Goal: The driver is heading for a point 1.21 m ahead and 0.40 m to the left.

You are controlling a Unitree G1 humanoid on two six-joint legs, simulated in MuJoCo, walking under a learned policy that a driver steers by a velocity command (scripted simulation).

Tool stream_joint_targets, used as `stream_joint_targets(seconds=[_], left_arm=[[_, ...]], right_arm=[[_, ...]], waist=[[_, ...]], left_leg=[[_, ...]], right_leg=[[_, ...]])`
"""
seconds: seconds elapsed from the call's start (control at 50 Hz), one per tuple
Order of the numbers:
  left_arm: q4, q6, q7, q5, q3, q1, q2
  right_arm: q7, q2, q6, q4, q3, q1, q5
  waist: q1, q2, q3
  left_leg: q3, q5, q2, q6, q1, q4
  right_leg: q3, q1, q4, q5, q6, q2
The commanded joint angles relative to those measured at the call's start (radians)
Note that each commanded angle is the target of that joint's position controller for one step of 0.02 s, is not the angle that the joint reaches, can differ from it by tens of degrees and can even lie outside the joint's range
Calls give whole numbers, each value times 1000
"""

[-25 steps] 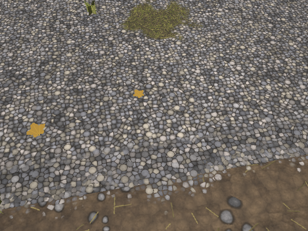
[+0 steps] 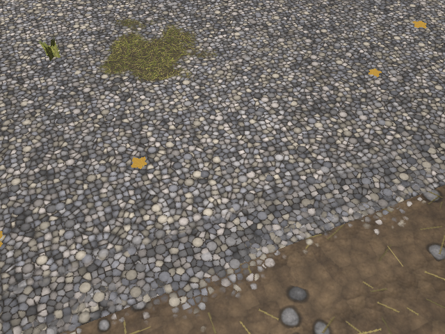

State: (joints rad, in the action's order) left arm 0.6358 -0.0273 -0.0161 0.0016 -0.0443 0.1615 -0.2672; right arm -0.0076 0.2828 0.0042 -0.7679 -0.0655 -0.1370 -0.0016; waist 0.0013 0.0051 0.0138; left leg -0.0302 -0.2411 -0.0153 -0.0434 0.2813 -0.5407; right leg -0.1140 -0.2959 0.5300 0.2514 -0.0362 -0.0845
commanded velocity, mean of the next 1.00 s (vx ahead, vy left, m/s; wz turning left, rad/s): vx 0.00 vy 0.00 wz -0.04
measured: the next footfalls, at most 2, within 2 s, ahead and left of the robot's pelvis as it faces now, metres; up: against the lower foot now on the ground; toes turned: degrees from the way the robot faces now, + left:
right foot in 1.36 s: +0.12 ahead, -0.12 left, +0.00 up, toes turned -1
left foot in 1.86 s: +0.46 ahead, +0.12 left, +0.00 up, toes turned +12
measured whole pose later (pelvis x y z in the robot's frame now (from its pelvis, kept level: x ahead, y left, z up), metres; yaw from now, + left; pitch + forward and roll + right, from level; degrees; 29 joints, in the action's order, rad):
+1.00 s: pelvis +0.01 +0.04 +0.00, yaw +0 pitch -2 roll +0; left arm 0.92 -0.02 -0.05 0.01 -0.05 0.23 -0.23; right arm -0.01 0.24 -0.03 -0.97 -0.01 -0.19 0.00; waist 0.01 0.00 0.04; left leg 0.00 -0.28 0.03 0.03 0.17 -0.48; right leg -0.13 -0.19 0.47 0.25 0.03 -0.02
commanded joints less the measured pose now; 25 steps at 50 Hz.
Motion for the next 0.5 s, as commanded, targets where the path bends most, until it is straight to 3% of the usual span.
stream_joint_targets(seconds=[0.02, 0.04, 0.06, 0.08, 0.14, 0.28, 0.5], left_arm=[[-36, 24, 1, 22, -20, 58, -92], [-35, 30, 4, 20, -19, 96, -75], [-25, 29, 1, 29, -22, 63, -104], [-25, 26, 0, 25, -29, 23, -118], [-23, 9, -2, 18, -30, 5, -105], [15, 23, -3, 13, -31, 33, -81], [59, 24, -20, 11, -34, 68, -79]], right_arm=[[0, 162, -25, 65, -29, -38, 30], [1, 159, -23, 51, -25, 14, 28], [6, 93, -26, 70, -8, 63, 22], [8, 79, -30, 69, -4, 66, 22], [5, 100, -46, 57, -2, 32, 17], [-6, 80, -37, 46, 11, 2, 12], [2, 64, -37, -2, 23, -4, 9]], waist=[[-24, 38, -119], [-83, 183, -108], [-61, 167, -91], [-40, 150, -72], [-17, 100, -41], [5, -3, -35], [1, -13, -26]], left_leg=[[-145, 416, -170, 81, -223, 154], [-197, 373, -222, 174, -133, 151], [-200, 228, -202, 189, -65, 181], [-162, 129, -153, 152, -59, 178], [-105, 54, -99, 97, -45, 158], [-64, 59, -59, 88, -72, 109], [-46, 70, -36, 83, -60, 109]], right_leg=[[-144, -28, 1, -65, -42, 124], [-37, -9, -5, 80, 5, 55], [-27, 52, -27, 49, 34, 79], [-25, 59, -31, -2, 36, 75], [-50, 65, -48, -96, 17, 84], [-64, 55, -64, -149, 18, 91], [-67, 96, -64, -190, 27, 99]])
